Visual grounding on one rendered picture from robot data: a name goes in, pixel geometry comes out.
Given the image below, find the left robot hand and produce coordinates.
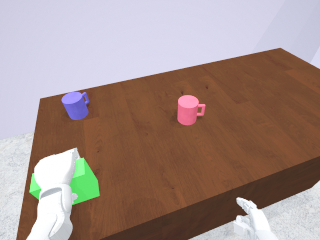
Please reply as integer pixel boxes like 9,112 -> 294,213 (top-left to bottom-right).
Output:
34,148 -> 81,204

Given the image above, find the table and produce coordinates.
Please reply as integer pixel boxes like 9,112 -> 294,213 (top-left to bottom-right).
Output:
16,48 -> 320,240

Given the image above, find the sponge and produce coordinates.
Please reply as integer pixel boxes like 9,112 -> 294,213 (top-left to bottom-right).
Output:
29,158 -> 100,205

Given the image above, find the right robot hand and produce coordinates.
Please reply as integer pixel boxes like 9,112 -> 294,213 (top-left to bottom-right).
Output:
233,197 -> 272,240

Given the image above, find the left robot forearm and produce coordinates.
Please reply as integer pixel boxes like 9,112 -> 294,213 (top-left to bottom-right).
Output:
26,183 -> 73,240

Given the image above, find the right robot forearm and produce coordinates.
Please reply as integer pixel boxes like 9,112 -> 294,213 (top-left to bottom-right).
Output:
253,229 -> 278,240

